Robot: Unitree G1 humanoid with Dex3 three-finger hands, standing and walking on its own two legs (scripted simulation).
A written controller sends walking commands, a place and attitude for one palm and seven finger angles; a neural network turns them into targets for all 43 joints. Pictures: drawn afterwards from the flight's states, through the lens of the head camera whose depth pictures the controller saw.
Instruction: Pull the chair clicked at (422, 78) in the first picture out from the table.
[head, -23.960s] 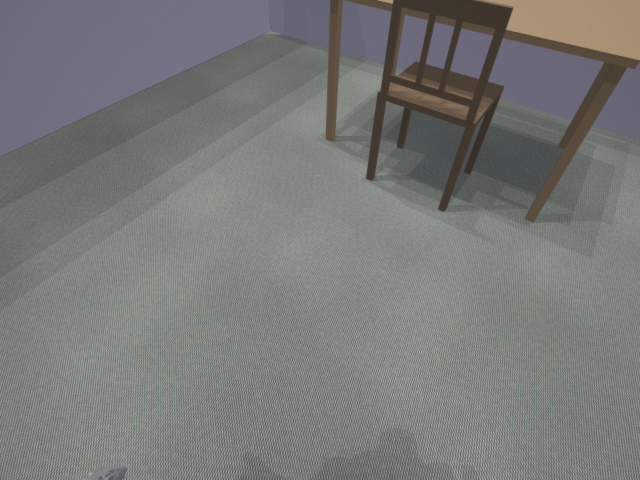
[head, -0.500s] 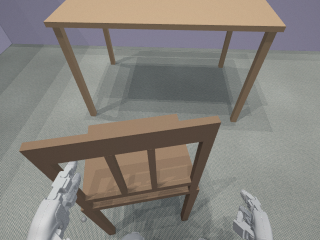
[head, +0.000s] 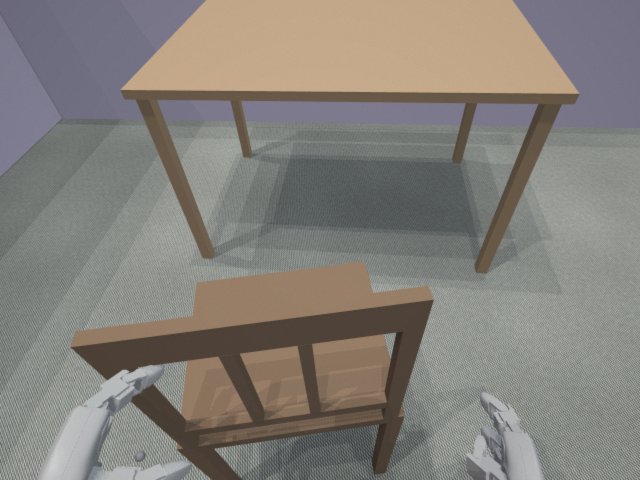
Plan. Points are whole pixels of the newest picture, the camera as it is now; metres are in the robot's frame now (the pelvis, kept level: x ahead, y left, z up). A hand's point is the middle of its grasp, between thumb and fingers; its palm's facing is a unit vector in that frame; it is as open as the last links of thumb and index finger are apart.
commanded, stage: draw the hand back to the body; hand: left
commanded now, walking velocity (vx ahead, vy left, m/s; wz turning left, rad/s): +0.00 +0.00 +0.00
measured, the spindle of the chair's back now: (245, 387) +0.26 +0.15 -0.08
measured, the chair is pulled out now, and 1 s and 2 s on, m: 0.60 0.59 0.59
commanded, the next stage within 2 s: step back with the hand held close in 0.66 s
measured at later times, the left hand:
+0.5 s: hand (72, 386) +0.16 +0.25 +0.14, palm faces +0.40 -0.72 -0.57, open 6.1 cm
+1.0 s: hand (30, 342) +0.18 +0.27 +0.18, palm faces +0.40 -0.75 -0.53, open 7.4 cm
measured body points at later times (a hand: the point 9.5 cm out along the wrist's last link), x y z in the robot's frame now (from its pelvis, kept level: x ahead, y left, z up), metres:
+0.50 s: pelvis +0.01 -0.02 +0.01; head +0.01 -0.08 +0.45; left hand +0.14 +0.28 +0.17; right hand +0.22 -0.23 -0.10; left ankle -0.02 +0.14 -0.72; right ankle -0.03 -0.13 -0.72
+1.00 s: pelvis -0.03 +0.01 +0.02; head -0.01 -0.02 +0.46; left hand +0.16 +0.31 +0.21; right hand +0.14 -0.25 -0.09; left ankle -0.02 +0.15 -0.72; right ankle -0.03 -0.13 -0.72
